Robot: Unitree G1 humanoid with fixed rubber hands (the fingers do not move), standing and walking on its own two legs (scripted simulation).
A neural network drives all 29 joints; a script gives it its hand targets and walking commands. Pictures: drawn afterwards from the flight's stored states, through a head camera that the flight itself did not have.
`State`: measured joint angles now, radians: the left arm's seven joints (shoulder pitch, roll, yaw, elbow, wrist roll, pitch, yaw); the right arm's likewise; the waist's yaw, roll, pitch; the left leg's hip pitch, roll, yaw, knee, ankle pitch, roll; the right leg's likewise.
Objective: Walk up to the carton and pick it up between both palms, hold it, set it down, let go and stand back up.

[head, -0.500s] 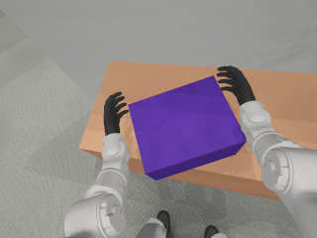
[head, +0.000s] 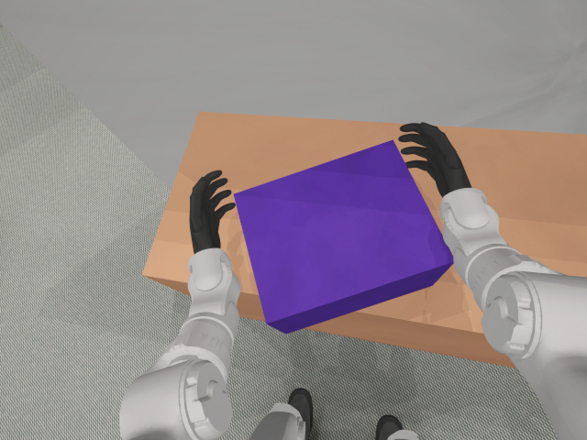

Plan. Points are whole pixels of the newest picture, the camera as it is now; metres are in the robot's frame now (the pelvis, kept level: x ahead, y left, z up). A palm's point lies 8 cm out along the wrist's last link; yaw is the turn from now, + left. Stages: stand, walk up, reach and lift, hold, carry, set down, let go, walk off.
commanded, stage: reach and lift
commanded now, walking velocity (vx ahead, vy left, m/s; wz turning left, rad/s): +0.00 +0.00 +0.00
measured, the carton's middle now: (336, 241) +0.41 +0.03 -0.10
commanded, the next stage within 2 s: none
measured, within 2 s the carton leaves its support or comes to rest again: leaves its support in 0.98 s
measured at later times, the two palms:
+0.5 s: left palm (207, 236) +0.38 +0.21 -0.03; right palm (448, 182) +0.48 -0.11 -0.02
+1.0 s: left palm (209, 254) +0.35 +0.20 -0.03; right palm (456, 191) +0.46 -0.12 -0.01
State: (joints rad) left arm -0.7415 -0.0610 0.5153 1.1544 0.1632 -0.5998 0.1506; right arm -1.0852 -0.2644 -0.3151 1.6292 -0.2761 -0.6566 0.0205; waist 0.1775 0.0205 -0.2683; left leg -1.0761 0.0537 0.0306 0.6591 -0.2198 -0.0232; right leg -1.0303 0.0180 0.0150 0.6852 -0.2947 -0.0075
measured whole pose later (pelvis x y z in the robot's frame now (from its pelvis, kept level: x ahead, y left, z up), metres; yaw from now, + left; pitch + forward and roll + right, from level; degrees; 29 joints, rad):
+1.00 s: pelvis -0.01 +0.01 +0.00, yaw -1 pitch +34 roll -1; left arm -0.64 -0.06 0.28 1.15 0.00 -0.58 0.22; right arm -0.99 -0.26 -0.03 1.56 -0.04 -0.58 0.00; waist 0.16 0.02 -0.31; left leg -1.04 0.06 0.03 0.66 -0.22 -0.02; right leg -0.98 0.02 0.01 0.65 -0.27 0.01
